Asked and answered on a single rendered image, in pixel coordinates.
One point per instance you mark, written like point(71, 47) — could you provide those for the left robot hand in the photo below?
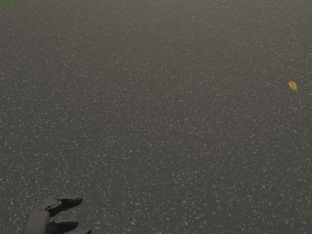
point(39, 221)

